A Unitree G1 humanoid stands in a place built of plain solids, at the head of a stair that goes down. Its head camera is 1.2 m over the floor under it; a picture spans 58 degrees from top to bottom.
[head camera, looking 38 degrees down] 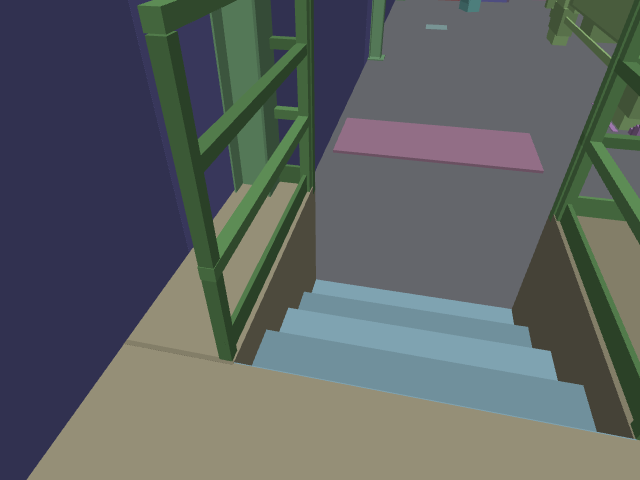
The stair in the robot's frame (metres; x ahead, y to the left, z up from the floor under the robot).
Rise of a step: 0.18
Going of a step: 0.30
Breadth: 1.22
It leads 12 degrees to the right of straight ahead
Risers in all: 5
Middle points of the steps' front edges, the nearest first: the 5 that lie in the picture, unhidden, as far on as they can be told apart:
0.75 -0.30 0.00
1.04 -0.37 -0.18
1.34 -0.43 -0.36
1.63 -0.50 -0.54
1.92 -0.56 -0.73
